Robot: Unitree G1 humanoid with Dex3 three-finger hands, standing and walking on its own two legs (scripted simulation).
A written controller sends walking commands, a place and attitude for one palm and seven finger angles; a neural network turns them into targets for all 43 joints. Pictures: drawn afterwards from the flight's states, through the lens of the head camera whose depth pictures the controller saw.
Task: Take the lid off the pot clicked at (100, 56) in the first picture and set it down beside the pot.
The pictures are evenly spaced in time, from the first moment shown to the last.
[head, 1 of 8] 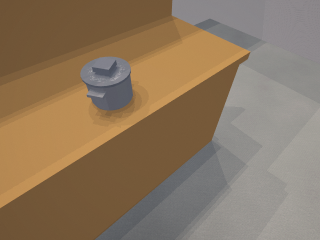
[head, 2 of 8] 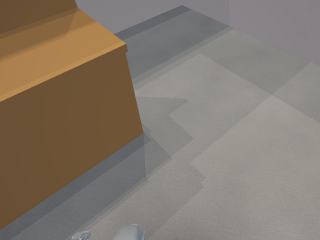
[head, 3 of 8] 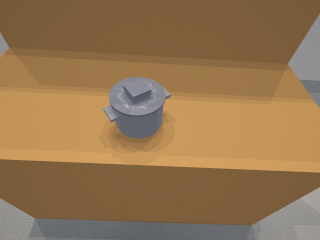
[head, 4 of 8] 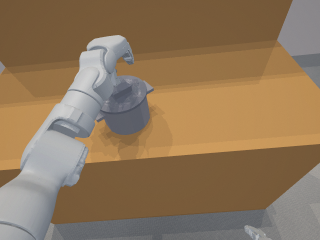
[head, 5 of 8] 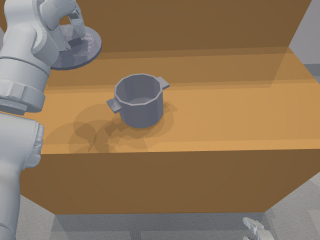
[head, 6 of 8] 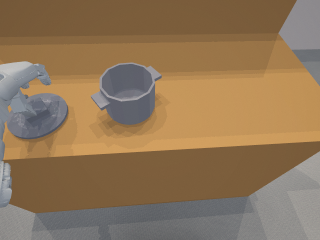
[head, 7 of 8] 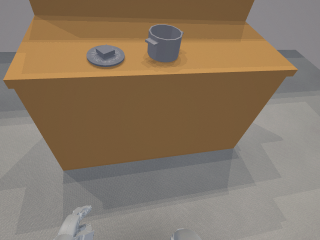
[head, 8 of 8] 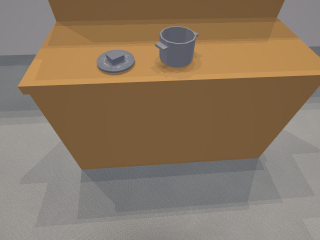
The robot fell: no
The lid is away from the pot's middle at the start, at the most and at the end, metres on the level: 0.00 0.26 0.26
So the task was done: yes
